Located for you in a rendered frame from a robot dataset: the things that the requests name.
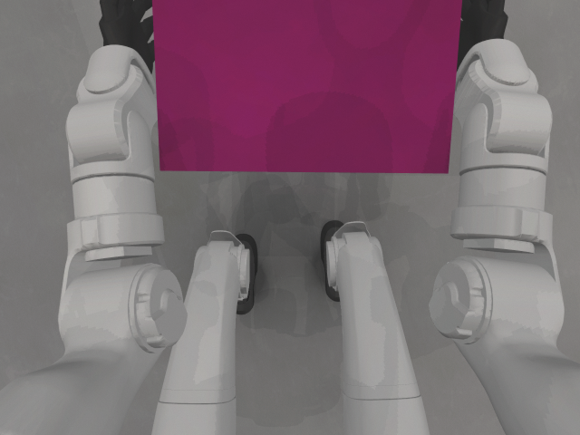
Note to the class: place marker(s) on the robot right hand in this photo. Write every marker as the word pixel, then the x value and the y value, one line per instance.
pixel 482 20

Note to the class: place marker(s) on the left robot upper arm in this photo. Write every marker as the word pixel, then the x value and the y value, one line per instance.
pixel 115 324

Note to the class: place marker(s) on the robot right foot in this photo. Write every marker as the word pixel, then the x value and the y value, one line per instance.
pixel 327 232

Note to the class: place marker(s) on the right robot forearm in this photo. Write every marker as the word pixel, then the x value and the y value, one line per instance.
pixel 503 165

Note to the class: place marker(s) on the robot foot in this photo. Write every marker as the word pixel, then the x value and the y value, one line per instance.
pixel 327 232
pixel 243 307

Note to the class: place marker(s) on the robot left hand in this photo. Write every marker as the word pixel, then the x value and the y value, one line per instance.
pixel 120 24

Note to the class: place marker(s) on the left robot forearm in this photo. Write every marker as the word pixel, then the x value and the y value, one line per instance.
pixel 111 164

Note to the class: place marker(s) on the robot left foot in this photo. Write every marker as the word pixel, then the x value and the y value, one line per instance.
pixel 243 307

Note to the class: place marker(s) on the carton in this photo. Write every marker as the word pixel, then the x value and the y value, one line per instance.
pixel 363 86

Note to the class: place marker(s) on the right robot upper arm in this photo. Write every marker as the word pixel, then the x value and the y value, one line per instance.
pixel 505 317

